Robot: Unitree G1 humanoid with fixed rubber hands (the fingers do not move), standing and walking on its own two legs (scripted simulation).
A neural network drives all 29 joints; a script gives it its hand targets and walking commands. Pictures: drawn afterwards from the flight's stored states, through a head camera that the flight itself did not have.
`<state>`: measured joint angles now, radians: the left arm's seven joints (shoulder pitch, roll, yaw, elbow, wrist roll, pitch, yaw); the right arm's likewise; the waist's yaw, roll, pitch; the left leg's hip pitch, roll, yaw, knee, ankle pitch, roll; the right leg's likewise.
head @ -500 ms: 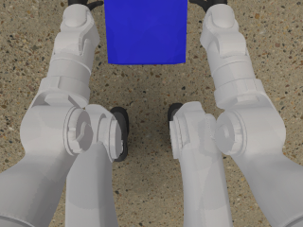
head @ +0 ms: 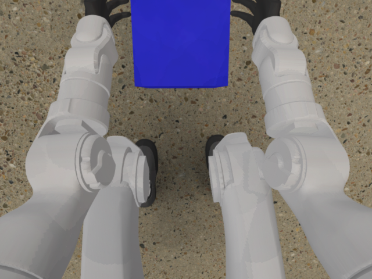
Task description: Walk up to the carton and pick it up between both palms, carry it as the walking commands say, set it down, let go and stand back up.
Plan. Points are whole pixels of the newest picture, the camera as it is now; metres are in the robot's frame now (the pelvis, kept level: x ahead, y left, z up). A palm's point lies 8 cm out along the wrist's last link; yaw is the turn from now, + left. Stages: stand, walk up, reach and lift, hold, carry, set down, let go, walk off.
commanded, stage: set down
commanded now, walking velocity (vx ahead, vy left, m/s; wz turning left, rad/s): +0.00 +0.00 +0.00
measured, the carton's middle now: (181, 22) +0.56 -0.01 -0.29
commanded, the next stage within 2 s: none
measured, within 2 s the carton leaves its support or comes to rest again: neither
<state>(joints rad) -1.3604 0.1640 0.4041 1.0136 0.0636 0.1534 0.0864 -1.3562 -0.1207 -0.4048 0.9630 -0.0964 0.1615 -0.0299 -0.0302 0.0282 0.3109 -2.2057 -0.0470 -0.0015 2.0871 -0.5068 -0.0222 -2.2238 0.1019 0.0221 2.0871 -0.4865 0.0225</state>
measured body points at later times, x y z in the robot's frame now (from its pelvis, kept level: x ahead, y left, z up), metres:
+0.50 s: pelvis +0.00 +0.00 +0.00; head +0.35 -0.02 +0.27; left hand +0.54 +0.13 -0.17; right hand +0.53 -0.15 -0.17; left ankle +0.13 +0.12 -0.36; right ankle +0.14 -0.11 -0.36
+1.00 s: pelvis +0.01 +0.00 +0.00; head +0.36 -0.02 +0.27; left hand +0.55 +0.13 -0.17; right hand +0.54 -0.15 -0.18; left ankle +0.13 +0.12 -0.36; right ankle +0.14 -0.11 -0.36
